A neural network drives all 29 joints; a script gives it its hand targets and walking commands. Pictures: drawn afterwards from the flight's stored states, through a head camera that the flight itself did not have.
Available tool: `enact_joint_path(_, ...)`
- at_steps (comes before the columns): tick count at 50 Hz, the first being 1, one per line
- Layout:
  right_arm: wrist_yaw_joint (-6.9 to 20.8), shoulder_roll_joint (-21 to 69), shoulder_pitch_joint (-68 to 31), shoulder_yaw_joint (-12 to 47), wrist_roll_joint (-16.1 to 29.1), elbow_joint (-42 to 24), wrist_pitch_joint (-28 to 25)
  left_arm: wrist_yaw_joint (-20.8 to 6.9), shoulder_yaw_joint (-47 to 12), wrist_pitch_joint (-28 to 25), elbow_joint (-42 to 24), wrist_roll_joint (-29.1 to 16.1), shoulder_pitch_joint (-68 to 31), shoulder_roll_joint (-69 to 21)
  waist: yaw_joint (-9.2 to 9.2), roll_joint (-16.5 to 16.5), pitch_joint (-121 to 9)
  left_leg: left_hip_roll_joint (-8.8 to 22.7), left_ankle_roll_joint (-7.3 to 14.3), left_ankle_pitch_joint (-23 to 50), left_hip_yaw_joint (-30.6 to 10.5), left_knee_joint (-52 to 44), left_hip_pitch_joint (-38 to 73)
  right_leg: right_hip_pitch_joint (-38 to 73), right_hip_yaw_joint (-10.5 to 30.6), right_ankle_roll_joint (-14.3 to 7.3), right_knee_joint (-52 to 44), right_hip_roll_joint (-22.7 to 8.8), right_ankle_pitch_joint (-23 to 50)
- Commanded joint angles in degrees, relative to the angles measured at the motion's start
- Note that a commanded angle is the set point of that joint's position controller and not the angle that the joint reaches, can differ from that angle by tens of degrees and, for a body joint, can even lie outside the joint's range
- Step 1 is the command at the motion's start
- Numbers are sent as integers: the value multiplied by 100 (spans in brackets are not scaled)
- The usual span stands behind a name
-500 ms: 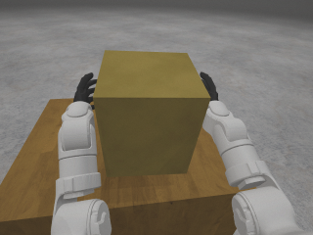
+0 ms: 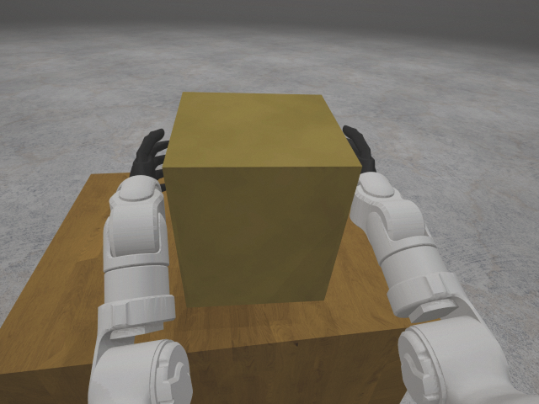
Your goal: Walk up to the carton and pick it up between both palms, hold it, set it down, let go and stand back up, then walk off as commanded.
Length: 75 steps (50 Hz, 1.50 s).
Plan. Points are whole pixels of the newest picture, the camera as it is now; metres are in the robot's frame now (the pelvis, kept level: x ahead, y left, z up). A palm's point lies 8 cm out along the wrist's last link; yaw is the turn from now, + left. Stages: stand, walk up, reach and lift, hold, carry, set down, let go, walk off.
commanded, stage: hold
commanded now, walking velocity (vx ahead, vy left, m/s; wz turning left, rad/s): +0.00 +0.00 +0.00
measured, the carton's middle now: (255, 199) +0.37 +0.02 +0.19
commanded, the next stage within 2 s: set down in 0.82 s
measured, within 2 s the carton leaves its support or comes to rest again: neither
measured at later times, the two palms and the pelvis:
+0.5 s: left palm (149, 180) +0.37 +0.17 +0.23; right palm (357, 175) +0.38 -0.14 +0.23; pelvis +0.02 -0.01 +0.00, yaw +0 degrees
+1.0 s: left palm (149, 177) +0.36 +0.16 +0.24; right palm (360, 174) +0.37 -0.14 +0.24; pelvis +0.01 +0.00 +0.00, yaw +0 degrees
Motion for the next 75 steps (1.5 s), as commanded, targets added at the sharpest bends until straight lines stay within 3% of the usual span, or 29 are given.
enact_joint_path(1, 853, 3239, -4732, 1275, 383, -1088, -662, -725, -2531, -625, -327, -1203, -4508, -2937, 3, 454, -1629, -312, 231, -282, 124, -252, 1291, -1163, -355, 327, -908, 131, -184)
enact_joint_path(5, 747, 3237, -4541, 1492, 459, -1239, -681, -735, -2390, -582, -336, -1081, -4150, -2877, 37, 400, -1599, -370, 246, 210, 125, -118, 1491, -989, -334, 417, -900, 119, 446)
enact_joint_path(12, 466, 3312, -4235, 2163, 891, -2100, -615, -815, -2647, -499, -1013, -1185, -3777, -2823, 4, 369, -2158, -450, 158, 1333, 47, 198, 1931, -335, -344, 634, -672, 135, 2368)
enact_joint_path(15, 346, 3342, -4170, 2451, 1046, -2537, -552, -823, -2736, -442, -1219, -1263, -3610, -2784, -24, 284, -2350, -490, 139, 1625, -45, 316, 1990, -107, -352, 722, -544, 126, 3182)
enact_joint_path(18, 240, 3339, -3915, 2568, 1076, -2691, -401, -855, -2718, -374, -1385, -1247, -3529, -2598, -52, 256, -2274, -506, 141, 1531, -88, 331, 1950, 2, -315, 790, -499, 68, 3534)
enact_joint_path(22, 221, 3139, -3662, 2436, 1050, -2536, -230, -927, -2726, -228, -1413, -1144, -3383, -2591, -108, 384, -1911, -462, 111, 1249, -106, 208, 1913, -130, -326, 739, -579, 88, 3050)
enact_joint_path(28, 315, 3080, -4123, 2152, 908, -2492, -269, -893, -2944, -292, -1308, -1307, -3758, -2769, -142, 496, -1875, -397, 70, 898, -86, 117, 1773, -483, -359, 558, -682, 171, 1987)
enact_joint_path(35, 596, 3073, -4390, 1479, 478, -1431, -325, -805, -2664, -421, -547, -1194, -4277, -2799, -98, 564, -1353, -324, 178, -289, 22, -200, 1303, -1119, -370, 317, -922, 168, -109)
enact_joint_path(39, 758, 3042, -4468, 1143, 305, -943, -447, -798, -2541, -512, -368, -1133, -4535, -2811, -100, 580, -1335, -285, 201, -653, 101, -338, 1162, -1237, -373, 249, -919, 141, -562)
enact_joint_path(41, 814, 3093, -4509, 1161, 301, -938, -531, -772, -2571, -568, -421, -1165, -4619, -2847, -81, 612, -1496, -285, 213, -611, 111, -343, 1218, -1196, -364, 253, -919, 132, -484)
enact_joint_path(42, 861, 3466, -4491, 1424, 540, -1226, -740, -842, -2591, -622, -222, -1283, -4142, -2940, 100, 267, -1432, -240, 367, -449, 95, -182, 1254, -871, -214, 278, -693, 153, -118)
enact_joint_path(45, 884, 3443, -4776, 1498, 523, -1337, -959, -819, -2646, -807, -353, -1295, -4447, -3064, 183, 404, -1778, -254, 328, -153, 127, -71, 1414, -945, -236, 303, -713, 166, 67)
enact_joint_path(49, 925, 3305, -4787, 1398, 254, -1367, -1346, -827, -2370, -1016, -433, -982, -4399, -2917, 305, 431, -1913, -247, 313, 61, 164, -87, 1672, -889, -299, 320, -788, 128, 111)
enact_joint_path(53, 943, 3033, -4345, 1249, -28, -1283, -1732, -933, -1950, -1135, -261, -517, -3607, -2690, 506, 325, -1697, -241, 298, 373, 278, -155, 1861, -647, -432, 333, -873, 123, 196)
enact_joint_path(59, 848, 2761, -3554, 1342, -152, -954, -1992, -1158, -1894, -1169, -280, -303, -2697, -2651, 434, 266, -1319, -248, 228, 920, 301, -170, 2163, -330, -556, 467, -836, 108, 1241)
enact_joint_path(62, 758, 2705, -3454, 1578, -143, -1303, -2179, -1212, -2080, -1234, -580, -461, -2444, -2766, 359, 197, -1594, -248, 153, 1524, 257, -17, 2419, -126, -622, 544, -731, 114, 2186)
enact_joint_path(65, 678, 2708, -3266, 1844, -124, -1588, -2315, -1184, -2302, -1343, -950, -546, -2386, -2835, 317, 341, -1649, -274, 34, 1955, 204, 108, 2479, -3, -637, 578, -627, 117, 2810)
enact_joint_path(69, 604, 2902, -3205, 2409, -21, -2051, -2479, -1091, -2584, -1514, -1465, -702, -2456, -2819, 381, 295, -1913, -311, -19, 2350, 140, 263, 2493, 202, -580, 656, -444, 73, 3652)
enact_joint_path(72, 595, 3104, -3203, 2665, 64, -2322, -2602, -987, -2910, -1664, -1866, -873, -2701, -2954, 355, 355, -2135, -294, -90, 2518, 105, 361, 2527, 225, -555, 667, -342, 73, 3844)
enact_joint_path(75, 611, 3025, -3195, 2556, 1, -2382, -2680, -913, -3011, -1697, -1809, -867, -2621, -2983, 324, 434, -2061, -265, -103, 2380, 101, 365, 2536, 67, -529, 625, -434, 68, 3493)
